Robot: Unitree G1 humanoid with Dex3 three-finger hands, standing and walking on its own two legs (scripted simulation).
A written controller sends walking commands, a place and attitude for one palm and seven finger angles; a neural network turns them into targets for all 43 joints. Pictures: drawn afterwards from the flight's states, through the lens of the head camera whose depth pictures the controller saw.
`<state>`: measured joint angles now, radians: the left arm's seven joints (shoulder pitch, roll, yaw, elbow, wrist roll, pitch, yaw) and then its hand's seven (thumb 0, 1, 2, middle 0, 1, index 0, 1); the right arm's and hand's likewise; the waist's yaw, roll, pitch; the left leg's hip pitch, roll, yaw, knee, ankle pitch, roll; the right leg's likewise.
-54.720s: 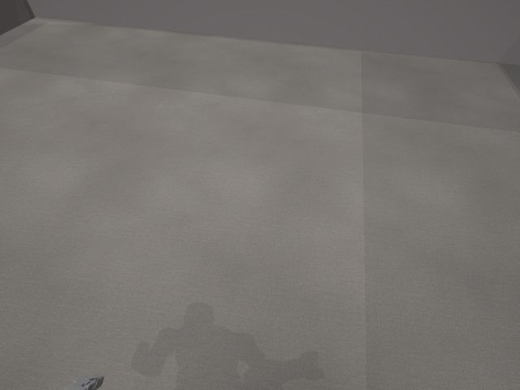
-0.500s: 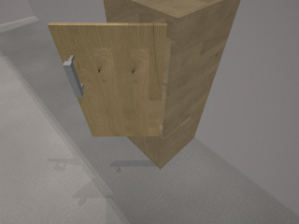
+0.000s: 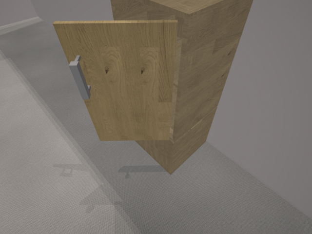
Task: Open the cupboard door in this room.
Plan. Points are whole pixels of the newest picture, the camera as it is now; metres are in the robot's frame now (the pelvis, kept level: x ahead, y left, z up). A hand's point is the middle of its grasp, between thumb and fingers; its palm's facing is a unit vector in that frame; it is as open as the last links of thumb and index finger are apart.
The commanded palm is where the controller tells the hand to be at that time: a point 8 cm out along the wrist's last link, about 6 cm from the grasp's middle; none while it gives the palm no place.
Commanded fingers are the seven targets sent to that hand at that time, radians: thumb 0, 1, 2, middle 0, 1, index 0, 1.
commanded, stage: look again from close up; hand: left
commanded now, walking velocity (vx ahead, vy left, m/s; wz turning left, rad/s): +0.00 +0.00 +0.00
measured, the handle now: (82, 77) +0.58 +0.28 +0.08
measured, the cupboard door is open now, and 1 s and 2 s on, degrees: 47 47 47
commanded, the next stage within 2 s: come to a stop and stand still in 0.32 s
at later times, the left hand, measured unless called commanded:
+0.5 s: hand out of the picture +0.02 +0.20 -0.17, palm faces -0.02 -0.98 -0.22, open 7.3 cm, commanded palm none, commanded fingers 0.00 0.90 0.90 -0.20 -0.30 -0.20 -0.30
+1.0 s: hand out of the picture -0.04 +0.20 -0.17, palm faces +0.01 -0.98 -0.18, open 7.4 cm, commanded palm none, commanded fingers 0.00 0.90 0.90 -0.20 -0.30 -0.20 -0.30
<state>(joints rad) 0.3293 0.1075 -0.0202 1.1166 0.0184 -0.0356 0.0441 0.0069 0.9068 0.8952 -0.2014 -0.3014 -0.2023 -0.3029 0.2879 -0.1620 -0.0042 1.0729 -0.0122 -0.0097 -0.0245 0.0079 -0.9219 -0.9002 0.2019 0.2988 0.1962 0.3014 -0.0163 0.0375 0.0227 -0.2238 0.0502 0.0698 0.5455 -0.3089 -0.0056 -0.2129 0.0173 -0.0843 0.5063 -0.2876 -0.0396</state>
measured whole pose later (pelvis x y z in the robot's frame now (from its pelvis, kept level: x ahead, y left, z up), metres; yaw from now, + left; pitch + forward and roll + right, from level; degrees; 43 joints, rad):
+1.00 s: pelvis -0.03 +0.04 +0.00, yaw +0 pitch -2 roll +0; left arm 0.34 0.15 -0.02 1.07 0.02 0.00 0.04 0.01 0.91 0.90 -0.20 -0.30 -0.20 -0.30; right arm 0.30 -0.16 0.01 1.06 -0.01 -0.01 -0.02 0.00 -0.91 -0.90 0.20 0.30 0.20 0.30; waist 0.00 -0.01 0.00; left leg -0.20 -0.02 0.10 0.46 -0.23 0.05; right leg -0.21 -0.05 -0.05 0.48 -0.22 0.02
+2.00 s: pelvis -0.03 +0.02 +0.01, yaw -1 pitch -2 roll +0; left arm 0.35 0.11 -0.01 1.10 0.02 -0.02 0.04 0.01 0.91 0.90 -0.20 -0.30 -0.20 -0.30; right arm 0.32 -0.11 0.00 1.13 -0.01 -0.02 -0.03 0.00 -0.91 -0.90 0.20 0.30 0.20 0.30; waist 0.00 -0.01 0.01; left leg -0.19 0.00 0.10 0.43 -0.21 0.03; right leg -0.21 -0.03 -0.05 0.45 -0.21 0.00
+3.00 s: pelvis +0.04 +0.03 +0.00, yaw -1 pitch -1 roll +1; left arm 0.19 0.15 0.03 1.02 0.02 0.01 0.05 0.00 0.94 0.90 -0.20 -0.30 -0.20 -0.30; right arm 0.27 -0.13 -0.03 1.10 -0.01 -0.02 -0.05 0.02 -0.93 -0.90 0.20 0.30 0.20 0.30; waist -0.01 -0.01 0.07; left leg -0.11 -0.03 0.12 0.48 -0.36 0.05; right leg -0.31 -0.05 -0.04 0.56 -0.24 0.01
